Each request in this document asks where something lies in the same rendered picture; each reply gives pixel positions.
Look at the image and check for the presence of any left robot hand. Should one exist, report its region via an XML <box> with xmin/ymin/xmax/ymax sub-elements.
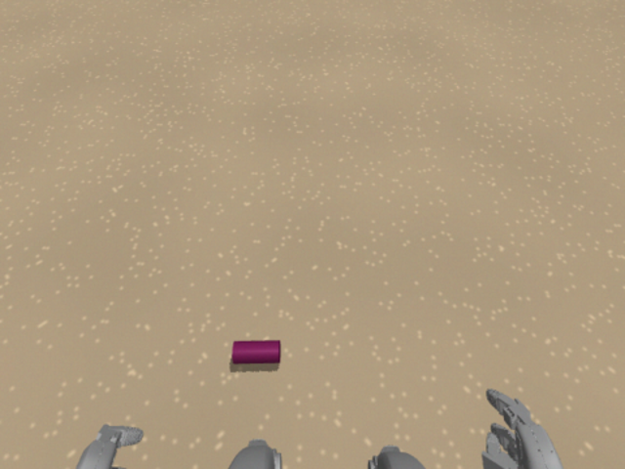
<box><xmin>76</xmin><ymin>424</ymin><xmax>144</xmax><ymax>469</ymax></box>

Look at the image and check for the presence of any can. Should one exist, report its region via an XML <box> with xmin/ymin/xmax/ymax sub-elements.
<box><xmin>232</xmin><ymin>340</ymin><xmax>280</xmax><ymax>363</ymax></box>

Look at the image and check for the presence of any right robot hand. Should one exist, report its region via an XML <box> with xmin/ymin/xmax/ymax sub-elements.
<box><xmin>481</xmin><ymin>389</ymin><xmax>563</xmax><ymax>469</ymax></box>

